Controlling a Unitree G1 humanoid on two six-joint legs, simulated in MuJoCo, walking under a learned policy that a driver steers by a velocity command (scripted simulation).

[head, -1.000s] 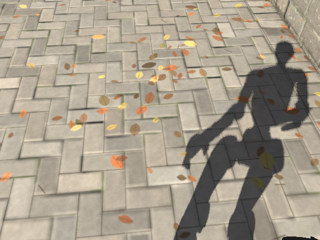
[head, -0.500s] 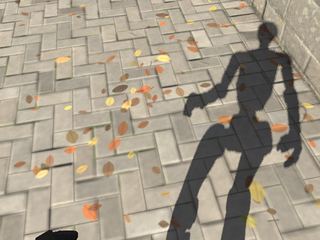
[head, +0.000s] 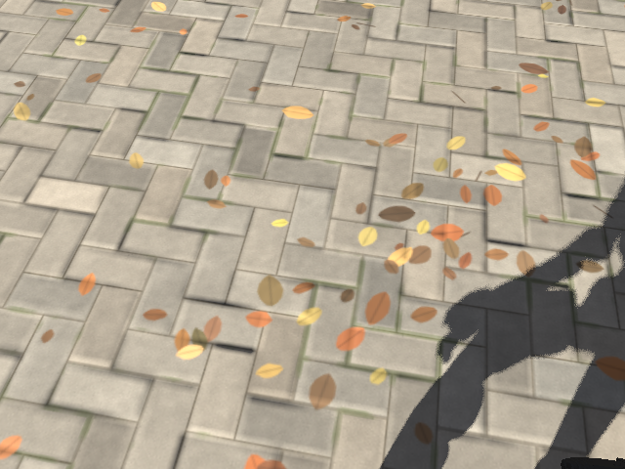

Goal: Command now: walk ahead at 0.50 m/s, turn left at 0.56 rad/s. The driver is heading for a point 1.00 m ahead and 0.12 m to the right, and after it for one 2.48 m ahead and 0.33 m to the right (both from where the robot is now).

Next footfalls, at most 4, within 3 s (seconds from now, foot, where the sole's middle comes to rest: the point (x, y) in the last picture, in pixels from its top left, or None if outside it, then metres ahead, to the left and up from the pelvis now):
0.48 right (394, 457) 0.46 -0.13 -0.75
0.98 left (322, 323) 0.76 0.03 -0.75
1.44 right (457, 272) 0.91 -0.30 -0.75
1.88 left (355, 243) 0.99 -0.05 -0.75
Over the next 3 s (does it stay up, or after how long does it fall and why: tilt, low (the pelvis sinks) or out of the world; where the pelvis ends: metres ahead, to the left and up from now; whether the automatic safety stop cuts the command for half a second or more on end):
stays up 0.92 -0.22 0.02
